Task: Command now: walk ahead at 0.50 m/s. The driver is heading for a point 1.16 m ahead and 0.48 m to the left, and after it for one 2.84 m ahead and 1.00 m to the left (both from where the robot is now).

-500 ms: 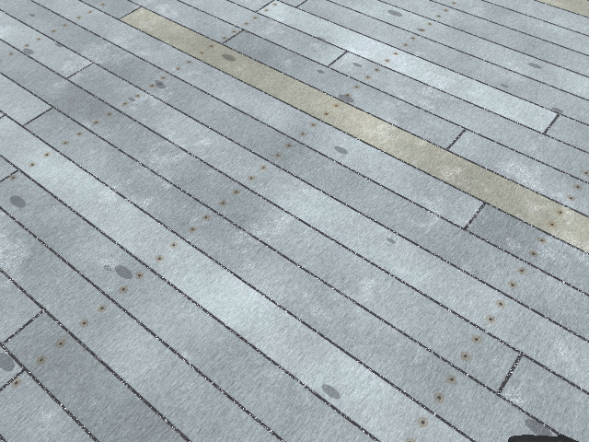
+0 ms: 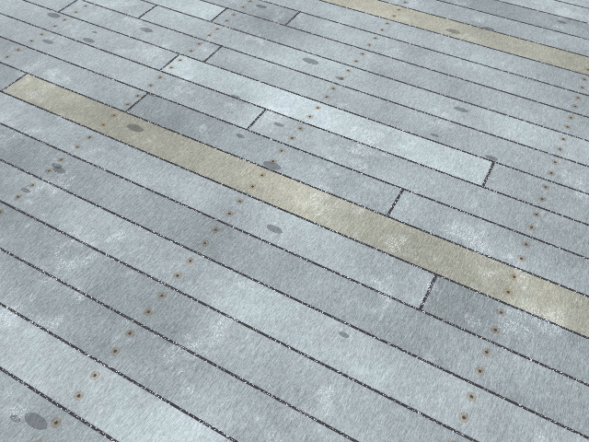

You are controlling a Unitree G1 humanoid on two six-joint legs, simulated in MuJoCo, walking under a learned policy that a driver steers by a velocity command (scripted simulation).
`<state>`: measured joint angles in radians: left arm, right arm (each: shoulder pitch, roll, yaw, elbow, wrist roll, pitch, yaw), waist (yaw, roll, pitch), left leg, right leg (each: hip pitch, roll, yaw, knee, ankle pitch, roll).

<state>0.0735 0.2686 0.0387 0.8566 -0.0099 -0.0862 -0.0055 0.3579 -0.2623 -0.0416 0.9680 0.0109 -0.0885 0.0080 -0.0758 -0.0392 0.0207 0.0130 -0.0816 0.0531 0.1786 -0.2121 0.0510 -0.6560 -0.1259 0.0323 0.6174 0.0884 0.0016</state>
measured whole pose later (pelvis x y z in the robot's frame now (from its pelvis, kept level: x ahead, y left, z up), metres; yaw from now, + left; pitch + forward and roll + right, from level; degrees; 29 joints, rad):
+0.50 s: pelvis +0.28 -0.04 +0.00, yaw +12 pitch +0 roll -3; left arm 0.30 0.26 0.07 0.94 0.01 -0.10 0.01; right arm 0.15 -0.28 -0.07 0.84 0.02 -0.03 0.02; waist 0.05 0.04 0.03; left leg -0.68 0.13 -0.04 0.80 -0.01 0.02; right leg 0.01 0.03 -0.23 0.22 -0.23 -0.02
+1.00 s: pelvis +0.54 +0.08 +0.00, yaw +29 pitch +2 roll -1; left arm 0.02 0.29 0.06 0.75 0.01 -0.10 0.00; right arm 0.33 -0.27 -0.08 0.78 0.02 -0.05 -0.01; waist -0.07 -0.04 0.04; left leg -0.14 -0.11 -0.11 0.33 -0.21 0.08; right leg -0.64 -0.09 0.10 0.66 -0.02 0.05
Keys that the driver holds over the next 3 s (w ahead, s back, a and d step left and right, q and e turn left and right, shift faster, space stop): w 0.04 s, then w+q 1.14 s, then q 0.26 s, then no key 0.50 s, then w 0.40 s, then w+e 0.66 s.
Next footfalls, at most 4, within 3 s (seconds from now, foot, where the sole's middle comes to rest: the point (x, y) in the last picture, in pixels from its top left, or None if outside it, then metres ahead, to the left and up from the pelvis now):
0.14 right None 0.27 -0.15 -0.78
0.68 left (223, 437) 0.51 0.15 -0.78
1.16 right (245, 303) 0.86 0.09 -0.78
1.60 left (132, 338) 0.78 0.38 -0.78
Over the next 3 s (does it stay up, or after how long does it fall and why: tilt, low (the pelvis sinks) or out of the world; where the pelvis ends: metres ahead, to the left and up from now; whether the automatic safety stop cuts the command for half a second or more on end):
stays up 1.13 0.53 0.00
